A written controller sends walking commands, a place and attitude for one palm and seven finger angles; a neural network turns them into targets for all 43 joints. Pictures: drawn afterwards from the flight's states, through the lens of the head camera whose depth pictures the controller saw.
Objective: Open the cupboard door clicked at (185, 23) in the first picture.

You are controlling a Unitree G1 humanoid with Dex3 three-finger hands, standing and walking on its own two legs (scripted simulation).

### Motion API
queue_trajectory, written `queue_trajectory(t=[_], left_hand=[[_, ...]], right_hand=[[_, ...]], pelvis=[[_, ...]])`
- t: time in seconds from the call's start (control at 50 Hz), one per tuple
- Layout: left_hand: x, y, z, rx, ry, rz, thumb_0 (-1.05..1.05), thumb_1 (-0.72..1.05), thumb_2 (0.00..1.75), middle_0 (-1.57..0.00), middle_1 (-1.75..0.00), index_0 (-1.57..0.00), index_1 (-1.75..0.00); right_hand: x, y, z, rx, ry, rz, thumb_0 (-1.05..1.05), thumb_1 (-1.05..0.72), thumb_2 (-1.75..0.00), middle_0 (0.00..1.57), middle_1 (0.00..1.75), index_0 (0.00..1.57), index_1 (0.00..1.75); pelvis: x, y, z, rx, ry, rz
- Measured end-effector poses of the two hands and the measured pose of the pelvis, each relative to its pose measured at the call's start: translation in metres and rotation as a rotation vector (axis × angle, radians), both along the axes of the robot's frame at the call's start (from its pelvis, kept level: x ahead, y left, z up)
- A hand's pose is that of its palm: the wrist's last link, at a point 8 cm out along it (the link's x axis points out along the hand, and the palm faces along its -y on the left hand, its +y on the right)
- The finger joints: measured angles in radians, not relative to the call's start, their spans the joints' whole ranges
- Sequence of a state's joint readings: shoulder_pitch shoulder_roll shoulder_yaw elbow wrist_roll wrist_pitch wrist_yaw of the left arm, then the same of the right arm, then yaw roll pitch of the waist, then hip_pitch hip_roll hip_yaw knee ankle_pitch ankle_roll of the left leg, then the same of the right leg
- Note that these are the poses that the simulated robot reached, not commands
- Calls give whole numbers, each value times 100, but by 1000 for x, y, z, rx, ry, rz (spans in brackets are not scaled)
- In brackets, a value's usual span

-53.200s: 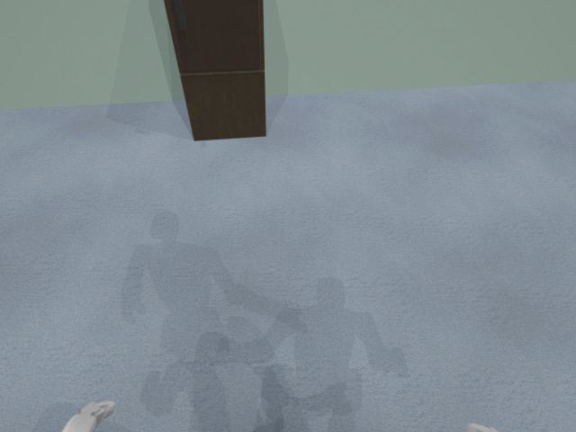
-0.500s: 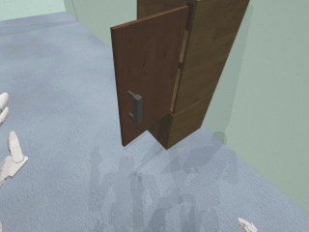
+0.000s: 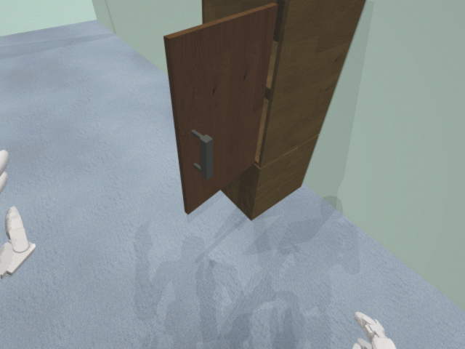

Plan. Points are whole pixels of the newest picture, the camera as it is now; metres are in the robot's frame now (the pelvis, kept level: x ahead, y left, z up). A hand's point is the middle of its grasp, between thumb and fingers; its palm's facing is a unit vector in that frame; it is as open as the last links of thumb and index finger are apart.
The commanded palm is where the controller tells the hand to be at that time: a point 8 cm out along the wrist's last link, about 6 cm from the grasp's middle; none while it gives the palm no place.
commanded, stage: let the arm hang, fingers relaxed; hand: left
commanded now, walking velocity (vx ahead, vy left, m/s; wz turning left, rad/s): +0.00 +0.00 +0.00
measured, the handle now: (201, 154) +0.62 +0.13 -0.06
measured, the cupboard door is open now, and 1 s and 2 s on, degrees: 98 98 98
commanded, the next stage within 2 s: look to check the result in 1.14 s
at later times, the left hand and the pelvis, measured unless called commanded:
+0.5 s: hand out of the picture +0.02 +0.18 -0.16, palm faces +0.06 -0.98 -0.21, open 7.0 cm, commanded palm none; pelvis -0.01 -0.01 +0.01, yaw +2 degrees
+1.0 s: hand out of the picture +0.00 +0.17 -0.16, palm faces +0.05 -0.98 -0.19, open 7.3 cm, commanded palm none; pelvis +0.00 +0.00 +0.01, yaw +1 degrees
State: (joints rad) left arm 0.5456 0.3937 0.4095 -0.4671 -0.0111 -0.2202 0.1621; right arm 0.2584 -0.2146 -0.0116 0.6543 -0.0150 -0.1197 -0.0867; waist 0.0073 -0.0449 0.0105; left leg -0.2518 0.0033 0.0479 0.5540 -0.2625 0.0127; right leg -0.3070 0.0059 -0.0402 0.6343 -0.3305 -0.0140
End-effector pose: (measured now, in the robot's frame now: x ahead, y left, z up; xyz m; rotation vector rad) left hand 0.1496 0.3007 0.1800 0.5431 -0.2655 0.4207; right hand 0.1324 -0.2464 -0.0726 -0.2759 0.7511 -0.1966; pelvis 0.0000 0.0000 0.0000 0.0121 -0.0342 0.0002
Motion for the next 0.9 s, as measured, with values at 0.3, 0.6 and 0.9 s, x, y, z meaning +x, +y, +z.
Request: queue_trajectory(t=[0.3,0.6,0.9], left_hand=[[-48,-81,-285,-553,1215,10,1,91,90,-20,-30,-20,-30],[-164,-54,-303,-600,1536,266,-1,94,89,-20,-30,-20,-30],[-164,-71,-308,-640,1561,246,1,91,90,-20,-30,-20,-30]], right_hand=[[-25,10,-43,113,270,34,1,-90,-90,21,30,20,30],[-146,11,-62,136,659,-81,1,-91,-90,20,30,20,30],[-161,37,-68,193,696,-95,1,-91,-90,20,30,20,30]], pelvis=[[-1,-2,1,8,17,27],[-9,-5,11,-17,5,31],[-6,0,13,-9,6,19]])
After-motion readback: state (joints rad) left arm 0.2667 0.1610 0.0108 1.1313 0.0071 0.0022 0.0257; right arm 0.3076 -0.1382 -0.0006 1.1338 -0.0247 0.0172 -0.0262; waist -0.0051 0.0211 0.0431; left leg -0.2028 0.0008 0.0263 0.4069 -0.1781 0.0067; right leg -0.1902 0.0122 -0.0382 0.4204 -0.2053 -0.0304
